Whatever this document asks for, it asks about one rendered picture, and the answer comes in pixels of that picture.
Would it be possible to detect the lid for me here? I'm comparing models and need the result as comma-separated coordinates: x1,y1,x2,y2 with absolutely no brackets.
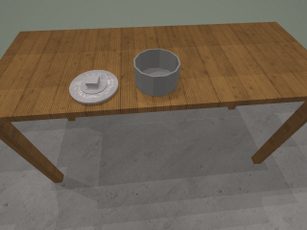
69,70,119,104

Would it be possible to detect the pot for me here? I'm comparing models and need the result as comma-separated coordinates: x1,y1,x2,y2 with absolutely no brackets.
133,48,180,97

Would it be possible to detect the table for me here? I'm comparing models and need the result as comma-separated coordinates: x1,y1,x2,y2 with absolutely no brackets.
0,21,307,183

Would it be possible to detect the knob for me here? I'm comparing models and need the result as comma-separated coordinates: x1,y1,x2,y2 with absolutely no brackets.
85,76,100,87

